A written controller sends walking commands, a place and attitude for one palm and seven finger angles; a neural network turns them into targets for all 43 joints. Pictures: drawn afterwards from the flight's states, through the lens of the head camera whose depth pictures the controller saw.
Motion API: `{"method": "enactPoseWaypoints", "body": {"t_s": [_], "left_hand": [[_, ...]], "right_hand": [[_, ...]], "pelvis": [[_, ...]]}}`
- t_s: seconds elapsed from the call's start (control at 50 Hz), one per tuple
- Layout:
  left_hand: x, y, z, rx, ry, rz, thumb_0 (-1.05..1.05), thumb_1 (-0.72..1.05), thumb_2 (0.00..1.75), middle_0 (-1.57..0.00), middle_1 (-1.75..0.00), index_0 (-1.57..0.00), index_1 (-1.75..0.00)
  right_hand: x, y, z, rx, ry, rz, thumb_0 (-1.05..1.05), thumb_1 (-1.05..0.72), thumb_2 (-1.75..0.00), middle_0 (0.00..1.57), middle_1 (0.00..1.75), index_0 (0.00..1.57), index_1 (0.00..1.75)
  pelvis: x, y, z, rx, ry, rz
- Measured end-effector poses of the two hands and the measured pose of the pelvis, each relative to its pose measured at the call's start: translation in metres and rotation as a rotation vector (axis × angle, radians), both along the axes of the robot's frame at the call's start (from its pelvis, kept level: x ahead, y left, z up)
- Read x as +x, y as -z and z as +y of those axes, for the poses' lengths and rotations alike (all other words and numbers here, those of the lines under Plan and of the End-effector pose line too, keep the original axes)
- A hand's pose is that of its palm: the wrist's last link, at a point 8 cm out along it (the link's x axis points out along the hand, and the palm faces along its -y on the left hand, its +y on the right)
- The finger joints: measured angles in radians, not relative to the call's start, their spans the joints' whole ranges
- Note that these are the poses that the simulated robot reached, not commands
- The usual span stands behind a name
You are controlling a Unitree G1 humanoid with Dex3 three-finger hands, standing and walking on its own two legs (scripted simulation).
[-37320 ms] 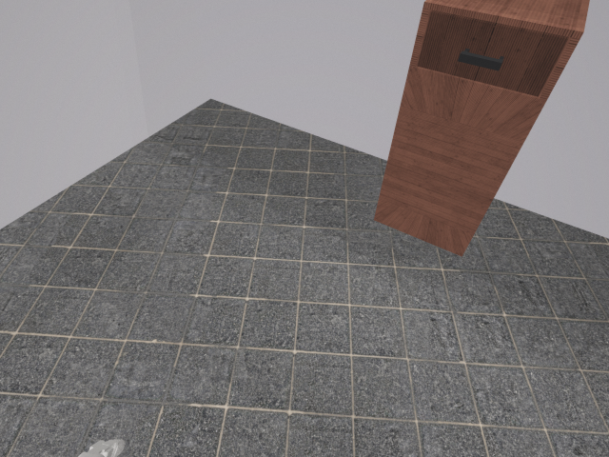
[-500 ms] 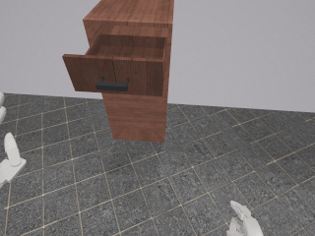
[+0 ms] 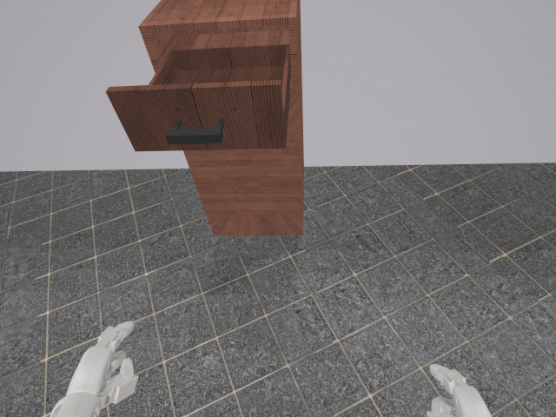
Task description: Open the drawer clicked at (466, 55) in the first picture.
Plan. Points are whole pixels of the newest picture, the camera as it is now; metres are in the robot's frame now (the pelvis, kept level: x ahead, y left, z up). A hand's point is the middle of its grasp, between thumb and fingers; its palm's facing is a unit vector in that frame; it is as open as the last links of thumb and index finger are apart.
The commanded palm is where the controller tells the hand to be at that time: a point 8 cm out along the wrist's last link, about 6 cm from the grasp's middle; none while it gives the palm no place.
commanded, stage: let the arm hang, fingers relaxed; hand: left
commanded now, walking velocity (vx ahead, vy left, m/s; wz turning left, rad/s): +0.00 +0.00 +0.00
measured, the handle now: (197, 130) +0.66 +0.19 +0.06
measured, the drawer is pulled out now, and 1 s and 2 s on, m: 0.30 0.30 0.30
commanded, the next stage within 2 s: look to check the result in 0.92 s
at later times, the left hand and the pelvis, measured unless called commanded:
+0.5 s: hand out of the picture -0.03 +0.21 -0.14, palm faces +0.03 -0.95 -0.31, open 7.3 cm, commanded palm none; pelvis -0.01 -0.02 +0.02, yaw +1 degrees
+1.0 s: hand out of the picture +0.10 +0.20 -0.14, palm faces -0.03 -0.95 -0.30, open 7.4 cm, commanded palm none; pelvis +0.01 -0.03 +0.02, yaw +0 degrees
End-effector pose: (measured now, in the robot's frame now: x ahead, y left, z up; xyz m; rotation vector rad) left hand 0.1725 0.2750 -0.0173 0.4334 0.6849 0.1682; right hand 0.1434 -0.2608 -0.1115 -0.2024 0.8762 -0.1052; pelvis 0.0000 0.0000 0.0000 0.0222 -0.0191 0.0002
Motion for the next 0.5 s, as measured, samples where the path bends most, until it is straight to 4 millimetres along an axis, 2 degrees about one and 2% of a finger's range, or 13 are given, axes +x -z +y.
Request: {"method": "enactPoseWaypoints", "body": {"t_s": [0.04,0.08,0.12,0.18,0.26,0.32,0.4,0.5], "left_hand": [[-0.039,0.047,-0.022,-0.083,-0.019,0.205,0.0,0.91,0.89,-0.19,-0.3,-0.2,-0.3],[-0.08,0.08,-0.045,-0.168,-0.046,0.366,0.01,0.91,0.89,-0.19,-0.3,-0.2,-0.3],[-0.117,0.103,-0.063,-0.237,-0.092,0.487,0.01,0.92,0.89,-0.2,-0.3,-0.2,-0.3],[-0.159,0.121,-0.063,-0.271,-0.169,0.599,0.01,0.96,0.89,-0.21,-0.3,-0.21,-0.3],[-0.198,0.122,-0.058,-0.28,-0.239,0.692,0.01,0.95,0.89,-0.2,-0.3,-0.21,-0.3],[-0.216,0.114,-0.05,-0.258,-0.276,0.726,0.01,0.94,0.89,-0.2,-0.3,-0.21,-0.3],[-0.225,0.102,-0.037,-0.207,-0.302,0.735,0.0,0.92,0.89,-0.2,-0.3,-0.2,-0.3],[-0.211,0.091,-0.022,-0.15,-0.303,0.691,0.0,0.91,0.89,-0.2,-0.3,-0.2,-0.3]], "right_hand": [[-0.022,0.006,-0.007,-0.007,0.023,0.074,0.01,-0.9,-0.9,0.2,0.3,0.2,0.3],[-0.048,0.009,-0.013,-0.026,0.039,0.173,0.01,-0.91,-0.9,0.2,0.3,0.2,0.3],[-0.076,0.009,-0.017,-0.051,0.053,0.279,0.01,-0.91,-0.9,0.2,0.3,0.2,0.3],[-0.117,0.009,-0.019,-0.081,0.07,0.419,0.01,-0.91,-0.9,0.2,0.3,0.2,0.3],[-0.156,0.004,-0.012,-0.083,0.07,0.557,0.01,-0.91,-0.9,0.2,0.3,0.2,0.3],[-0.168,0.005,-0.007,-0.062,0.071,0.596,0.01,-0.91,-0.9,0.2,0.3,0.2,0.3],[-0.163,0.011,-0.004,-0.027,0.077,0.567,0.01,-0.91,-0.9,0.2,0.3,0.2,0.3],[-0.142,0.016,-0.004,0.003,0.08,0.484,0.01,-0.91,-0.9,0.2,0.3,0.2,0.3]], "pelvis": [[-0.003,0.0,-0.005,-0.004,-0.004,-0.009],[-0.005,-0.002,-0.009,-0.01,-0.01,-0.014],[-0.006,-0.002,-0.012,-0.023,-0.014,-0.017],[-0.009,-0.002,-0.016,-0.042,-0.029,-0.021],[-0.012,-0.01,-0.018,-0.042,-0.034,-0.021],[-0.014,-0.014,-0.019,-0.037,-0.036,-0.017],[-0.015,-0.017,-0.02,-0.032,-0.032,-0.022],[-0.015,-0.018,-0.021,-0.03,-0.024,-0.029]]}}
